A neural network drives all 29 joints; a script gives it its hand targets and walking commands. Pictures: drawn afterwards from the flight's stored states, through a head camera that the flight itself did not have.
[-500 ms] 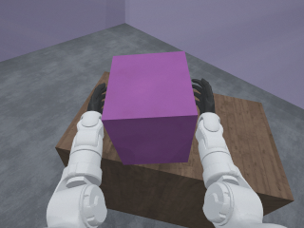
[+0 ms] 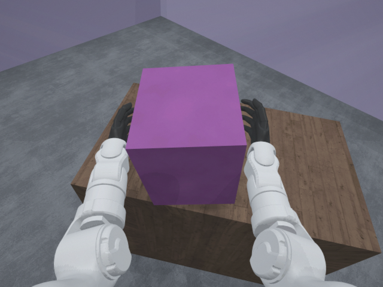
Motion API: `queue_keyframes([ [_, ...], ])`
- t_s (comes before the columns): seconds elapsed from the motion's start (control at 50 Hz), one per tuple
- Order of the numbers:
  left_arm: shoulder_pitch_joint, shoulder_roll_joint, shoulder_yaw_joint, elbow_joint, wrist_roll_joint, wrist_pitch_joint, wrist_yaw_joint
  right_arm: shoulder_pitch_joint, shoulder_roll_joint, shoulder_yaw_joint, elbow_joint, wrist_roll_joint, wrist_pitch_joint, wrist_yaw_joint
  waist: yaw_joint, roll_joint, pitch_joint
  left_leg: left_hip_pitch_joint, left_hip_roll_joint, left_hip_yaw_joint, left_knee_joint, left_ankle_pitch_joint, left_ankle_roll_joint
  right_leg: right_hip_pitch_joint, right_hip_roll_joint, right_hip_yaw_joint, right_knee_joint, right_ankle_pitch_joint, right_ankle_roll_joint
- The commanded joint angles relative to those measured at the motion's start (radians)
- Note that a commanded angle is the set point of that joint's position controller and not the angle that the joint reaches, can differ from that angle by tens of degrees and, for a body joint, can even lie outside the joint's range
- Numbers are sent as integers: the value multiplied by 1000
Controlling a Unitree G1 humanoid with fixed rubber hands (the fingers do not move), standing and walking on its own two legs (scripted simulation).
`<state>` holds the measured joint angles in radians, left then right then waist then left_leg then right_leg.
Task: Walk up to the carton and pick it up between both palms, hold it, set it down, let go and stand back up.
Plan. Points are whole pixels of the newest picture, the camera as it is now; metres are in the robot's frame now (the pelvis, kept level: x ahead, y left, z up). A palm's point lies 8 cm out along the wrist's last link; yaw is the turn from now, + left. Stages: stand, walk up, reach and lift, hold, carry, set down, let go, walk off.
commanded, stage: set down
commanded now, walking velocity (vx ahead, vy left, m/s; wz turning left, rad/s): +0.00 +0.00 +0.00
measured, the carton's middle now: (190, 139) +0.46 +0.00 +0.05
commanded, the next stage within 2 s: none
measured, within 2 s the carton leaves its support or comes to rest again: neither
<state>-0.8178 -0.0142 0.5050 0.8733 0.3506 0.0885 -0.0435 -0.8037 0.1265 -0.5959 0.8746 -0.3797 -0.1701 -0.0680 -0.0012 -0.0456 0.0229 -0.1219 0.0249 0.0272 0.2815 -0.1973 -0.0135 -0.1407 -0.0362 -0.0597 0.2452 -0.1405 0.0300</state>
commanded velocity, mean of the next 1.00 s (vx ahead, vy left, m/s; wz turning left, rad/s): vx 0.00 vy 0.00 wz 0.00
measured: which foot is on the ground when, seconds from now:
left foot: down 0.00-1.00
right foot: down 0.00-1.00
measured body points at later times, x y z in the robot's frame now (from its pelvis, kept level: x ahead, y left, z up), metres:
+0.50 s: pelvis +0.00 +0.00 +0.00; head +0.06 +0.02 +0.44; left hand +0.44 +0.16 +0.06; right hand +0.43 -0.14 +0.09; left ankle -0.04 +0.12 -0.75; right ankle -0.01 -0.13 -0.75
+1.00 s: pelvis +0.00 +0.01 +0.00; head +0.07 +0.03 +0.44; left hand +0.44 +0.16 +0.03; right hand +0.43 -0.14 +0.06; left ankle -0.04 +0.12 -0.75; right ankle -0.01 -0.13 -0.75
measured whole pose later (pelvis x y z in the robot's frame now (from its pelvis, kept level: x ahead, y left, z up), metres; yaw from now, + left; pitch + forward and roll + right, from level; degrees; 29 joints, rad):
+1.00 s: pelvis +0.00 +0.01 +0.00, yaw +0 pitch +10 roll -1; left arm -0.85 -0.01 0.58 1.06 0.40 -0.12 -0.01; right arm -0.80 0.15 -0.73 0.92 -0.53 -0.26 -0.05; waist -0.01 -0.04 -0.03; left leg -0.30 0.02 0.03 0.31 -0.19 0.00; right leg -0.30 -0.04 -0.06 0.25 -0.12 0.03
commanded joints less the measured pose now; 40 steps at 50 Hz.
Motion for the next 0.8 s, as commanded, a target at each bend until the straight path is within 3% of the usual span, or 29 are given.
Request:
queue_keyframes([
  [0.0, -671, -446, -273, -84, -26, -96, -84, -476, 483, 271, 50, -46, -23, 138, -4, 92, -553, 92, -29, 115, 47, 516, -60, 254, 65, -77, 82, 379, 20],
  [0.1, -680, -440, -260, -60, -22, -112, -78, -476, 493, 254, 63, -64, -27, 140, -1, 95, -571, 73, -29, 118, 55, 521, -56, 242, 61, -71, 87, 390, 18],
  [0.3, -713, -397, -202, 23, -13, -162, -86, -478, 530, 226, 63, -109, -14, 143, -1, 52, -599, -70, -37, 126, 18, 406, -25, 326, 37, -51, 127, 465, 38],
  [0.5, -698, -410, -192, 66, -2, -206, -78, -457, 540, 219, 96, -128, -39, 142, 0, 75, -623, 0, -25, 119, 64, 521, -37, 224, 54, -62, 120, 446, 25],
  [0.54, -648, -401, -132, 93, 26, -219, -85, -422, 521, 194, 106, -156, -40, 147, 5, 30, -587, -107, -34, 120, 30, 414, -19, 336, 36, -42, 121, 485, 24],
  [0.58, -647, -395, -125, 90, 31, -230, -87, -422, 528, 187, 92, -164, -46, 148, 3, 24, -587, -166, -35, 120, 4, 369, -8, 388, 27, -35, 141, 523, 31],
  [0.78, -681, -427, -183, 67, 32, -290, -52, -424, 524, 167, 102, -185, -102, 151, -10, 102, -671, -65, -19, 110, 60, 493, -41, 245, 39, -57, 127, 464, 11],
])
